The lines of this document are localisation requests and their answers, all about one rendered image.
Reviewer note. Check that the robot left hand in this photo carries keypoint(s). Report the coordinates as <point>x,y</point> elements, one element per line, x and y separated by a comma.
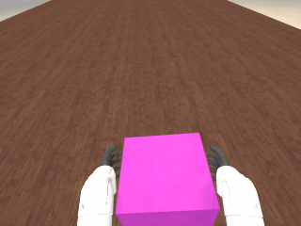
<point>109,155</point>

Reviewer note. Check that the carton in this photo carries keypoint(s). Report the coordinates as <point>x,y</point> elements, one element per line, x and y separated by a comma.
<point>166,181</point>

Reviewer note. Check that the robot right hand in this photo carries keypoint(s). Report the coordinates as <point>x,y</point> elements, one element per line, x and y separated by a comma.
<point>221,160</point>

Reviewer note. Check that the right robot forearm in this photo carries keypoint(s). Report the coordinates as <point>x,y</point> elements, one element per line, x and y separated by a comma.
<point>240,198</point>

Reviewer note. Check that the left robot forearm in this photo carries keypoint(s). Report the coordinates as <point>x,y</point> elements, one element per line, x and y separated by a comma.
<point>96,205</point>

